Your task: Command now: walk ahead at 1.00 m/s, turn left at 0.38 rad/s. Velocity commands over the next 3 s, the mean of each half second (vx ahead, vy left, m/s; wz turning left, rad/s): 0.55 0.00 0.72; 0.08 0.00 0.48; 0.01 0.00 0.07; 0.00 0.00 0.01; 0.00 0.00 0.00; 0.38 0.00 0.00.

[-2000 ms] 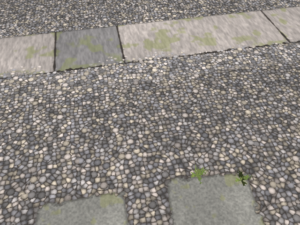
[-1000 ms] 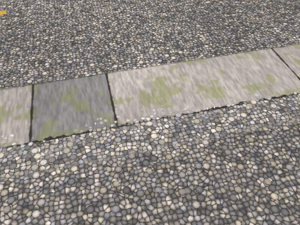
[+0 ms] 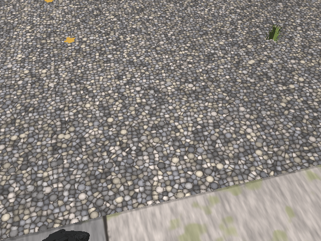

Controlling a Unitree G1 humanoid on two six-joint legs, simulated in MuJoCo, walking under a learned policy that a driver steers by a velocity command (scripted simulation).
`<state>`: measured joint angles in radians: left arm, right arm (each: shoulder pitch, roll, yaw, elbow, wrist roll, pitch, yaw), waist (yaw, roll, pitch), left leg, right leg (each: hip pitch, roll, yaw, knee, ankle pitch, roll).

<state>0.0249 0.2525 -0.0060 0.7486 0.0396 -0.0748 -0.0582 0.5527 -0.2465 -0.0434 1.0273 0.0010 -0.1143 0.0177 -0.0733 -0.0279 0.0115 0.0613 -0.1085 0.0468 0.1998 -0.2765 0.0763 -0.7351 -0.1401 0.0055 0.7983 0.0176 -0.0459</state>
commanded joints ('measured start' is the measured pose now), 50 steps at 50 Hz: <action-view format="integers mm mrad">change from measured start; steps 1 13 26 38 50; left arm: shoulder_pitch -97 286 171 246 320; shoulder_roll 49 81 189 77 52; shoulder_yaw -4 45 106 68 63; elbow -79 24 -7 -50 -18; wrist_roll -16 -2 -69 -21 -29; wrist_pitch -12 -26 10 128 112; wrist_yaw -7 72 62 87 91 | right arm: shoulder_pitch -96 -195 -215 -315 -326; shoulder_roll -169 -85 -126 -153 -118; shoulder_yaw -29 -41 -59 -58 -41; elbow -93 -198 -317 -357 -310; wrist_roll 13 -14 -43 -26 -15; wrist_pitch -32 77 141 121 157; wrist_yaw -4 -24 22 -16 -19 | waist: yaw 55 113 -48 78 86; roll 44 -115 -39 37 122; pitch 144 -117 -80 -145 -44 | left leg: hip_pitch -323 -733 -276 -323 -422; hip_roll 236 157 51 263 216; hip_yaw -169 -96 98 -376 -433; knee -220 1111 440 118 61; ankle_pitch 421 -115 179 477 -95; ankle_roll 139 -39 67 165 74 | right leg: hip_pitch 300 767 536 288 581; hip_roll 62 -227 -182 89 178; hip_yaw -64 120 -279 23 -30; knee -184 -389 -57 291 -385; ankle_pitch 190 521 368 -441 -333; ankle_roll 9 -81 17 56 -23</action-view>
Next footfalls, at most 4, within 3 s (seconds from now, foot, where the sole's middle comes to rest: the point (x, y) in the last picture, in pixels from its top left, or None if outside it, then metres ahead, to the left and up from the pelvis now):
0.14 right None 0.37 -0.13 -0.78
0.56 left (127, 240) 0.52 0.14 -0.78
1.02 right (174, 233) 0.53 -0.06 -0.78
1.26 left None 0.41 0.12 -0.78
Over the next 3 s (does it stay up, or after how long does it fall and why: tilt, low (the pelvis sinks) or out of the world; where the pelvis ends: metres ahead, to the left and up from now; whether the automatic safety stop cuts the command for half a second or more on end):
stays up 0.49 0.09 -0.01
